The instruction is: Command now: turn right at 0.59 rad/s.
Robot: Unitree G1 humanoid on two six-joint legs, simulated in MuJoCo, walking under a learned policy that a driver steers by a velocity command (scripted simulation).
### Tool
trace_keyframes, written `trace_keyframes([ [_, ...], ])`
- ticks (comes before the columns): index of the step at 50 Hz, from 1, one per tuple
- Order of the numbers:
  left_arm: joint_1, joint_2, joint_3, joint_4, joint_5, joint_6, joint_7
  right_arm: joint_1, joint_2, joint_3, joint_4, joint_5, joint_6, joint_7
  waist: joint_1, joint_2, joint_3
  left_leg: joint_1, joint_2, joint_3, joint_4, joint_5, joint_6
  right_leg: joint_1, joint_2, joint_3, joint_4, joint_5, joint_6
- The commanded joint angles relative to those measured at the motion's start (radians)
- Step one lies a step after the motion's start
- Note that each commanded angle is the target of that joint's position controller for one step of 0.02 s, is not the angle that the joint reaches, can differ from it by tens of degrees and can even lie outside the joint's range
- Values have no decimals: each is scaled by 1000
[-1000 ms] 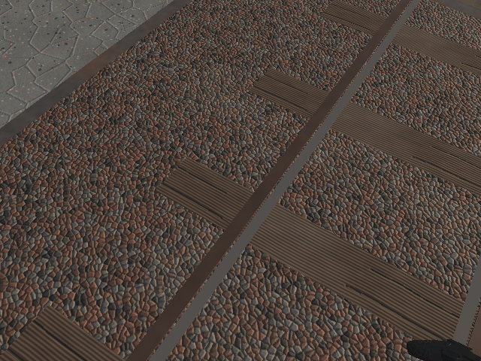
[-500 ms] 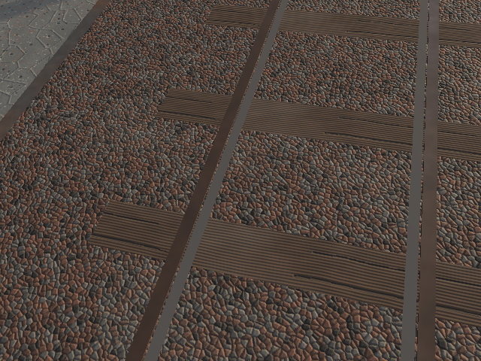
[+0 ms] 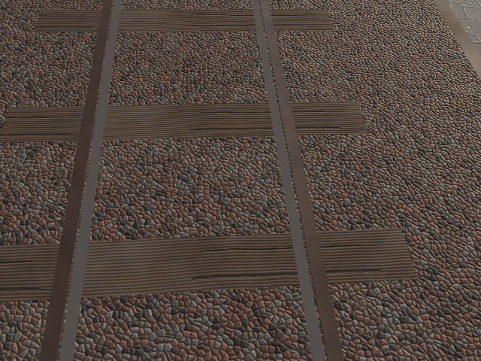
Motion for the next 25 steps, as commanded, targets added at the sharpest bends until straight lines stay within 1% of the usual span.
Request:
trace_keyframes([
  [1, -63, 47, 3, -112, 2, -15, -9, 0, -192, -43, -52, -1, 1, -11, -39, 213, -118, 212, 260, -151, -99, 416, 221, -84, -53, -31, -105, 19, 18],
  [3, -64, 31, -8, -122, 10, -17, -16, -10, -217, -49, -53, 4, 6, -1, -41, 215, -130, 169, 264, -119, -95, 442, 221, 20, -59, -59, -211, 13, 5],
  [5, -46, 39, -8, -119, 12, -15, -19, -16, -232, -51, -50, 13, 8, 14, -36, 223, -131, 140, 268, -105, -82, 459, 219, 100, -44, -92, -301, 19, -12],
  [6, -36, 44, -6, -116, 12, -13, -21, -14, -235, -51, -45, 20, 8, 20, -32, 223, -128, 139, 273, -107, -70, 452, 214, 128, -36, -101, -354, 34, -23],
  [7, -20, 44, -5, -110, 13, -11, -23, -20, -237, -49, -41, 28, 7, 24, -21, 221, -125, 133, 272, -105, -49, 437, 202, 167, -30, -107, -430, 75, -39],
  [8, 12, 40, -4, -97, 14, -10, -26, -34, -234, -46, -37, 39, 7, 26, 4, 213, -125, 111, 261, -92, -13, 410, 179, 234, -18, -120, -549, 162, -62],
  [9, 47, 47, 1, -81, 17, -10, -26, -24, -211, -37, -26, 45, 6, 28, 23, 193, -127, 63, 238, -71, 36, 352, 136, 337, -6, -122, -680, 276, -92],
  [10, 64, 87, 10, -81, 17, -10, -18, 36, -162, -20, -2, 28, -1, 34, 16, 90, -159, -31, 188, -14, 132, 211, 55, 485, -73, -22, -732, 477, -125],
  [11, 65, 176, 21, -107, 29, -9, -1, 57, -80, 12, -26, -34, -10, 46, -24, -211, -211, -235, 80, 78, 377, -289, -54, 631, -341, 278, -689, 908, -229],
  [12, 59, 118, -2, -110, 58, -31, -13, -13, -129, -7, -37, -7, -4, 32, 35, -170, -223, -251, 44, -26, 523, -459, -79, 474, -423, 337, -707, 868, -402],
  [13, 27, 95, -8, -103, 58, -51, -23, -22, -178, -21, -33, 16, 6, 24, 26, -106, -172, -259, 58, -53, 602, -433, -82, 427, -367, 273, -729, 766, -405],
  [14, -12, 81, -11, -89, 50, -65, -24, -13, -179, -26, -23, 22, 13, 20, 9, -107, -137, -276, 64, -63, 616, -376, -80, 409, -306, 210, -737, 674, -357],
  [15, -39, 79, -12, -86, 44, -72, -23, 3, -179, -30, 0, 19, 20, 11, 2, -91, -122, -285, 67, -71, 613, -327, -81, 407, -275, 181, -743, 616, -321],
  [16, -60, 74, -15, -80, 39, -77, -20, 13, -181, -33, 7, 13, 26, 6, -7, -90, -108, -265, 66, -76, 617, -274, -88, 380, -265, 160, -745, 657, -313],
  [17, -64, 55, -23, -72, 40, -78, -16, 27, -169, -31, 15, 13, 27, 6, -17, -86, -115, -229, 58, -73, 617, -235, -94, 361, -250, 135, -747, 687, -312],
  [18, -70, 37, -29, -63, 40, -80, -13, 43, -154, -27, 23, 16, 26, 6, -24, -85, -125, -207, 57, -70, 583, -206, -99, 364, -238, 114, -749, 682, -311],
  [19, -76, 27, -31, -56, 40, -81, -11, 44, -140, -23, 26, 18, 25, 7, -23, -86, -129, -192, 60, -66, 525, -189, -102, 372, -228, 102, -749, 655, -308],
  [21, -81, 28, -30, -40, 39, -77, -9, 17, -121, -12, 24, 16, 23, 7, -5, -84, -122, -146, 58, -57, 395, -181, -101, 371, -218, 99, -746, 591, -305],
  [23, -75, 40, -28, -19, 40, -72, -10, 5, -124, -8, 23, 16, 21, 8, 9, -85, -119, -102, 50, -47, 299, -185, -96, 366, -228, 126, -746, 540, -317],
  [24, -78, 38, -29, -10, 38, -70, -10, 13, -128, -8, 28, 18, 20, 10, 8, -85, -117, -77, 46, -44, 248, -165, -92, 358, -231, 139, -746, 511, -317],
  [25, -89, 30, -33, -2, 34, -69, -11, 31, -126, -7, 38, 18, 18, 12, -5, -79, -113, -39, 42, -37, 173, -116, -84, 342, -224, 142, -741, 473, -308],
])
Keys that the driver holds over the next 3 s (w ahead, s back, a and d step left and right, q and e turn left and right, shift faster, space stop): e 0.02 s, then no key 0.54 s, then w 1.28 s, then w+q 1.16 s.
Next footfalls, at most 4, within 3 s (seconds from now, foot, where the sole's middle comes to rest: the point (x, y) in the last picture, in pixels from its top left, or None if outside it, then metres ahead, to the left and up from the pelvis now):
0.20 right None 0.05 -0.15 -0.78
0.54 left None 0.05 0.09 -0.78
1.22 left None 0.43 0.05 -0.78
1.80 right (307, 268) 0.72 -0.21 -0.78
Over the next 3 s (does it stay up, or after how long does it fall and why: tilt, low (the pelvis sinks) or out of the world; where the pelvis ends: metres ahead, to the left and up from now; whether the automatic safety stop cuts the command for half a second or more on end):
stays up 1.24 -0.02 0.00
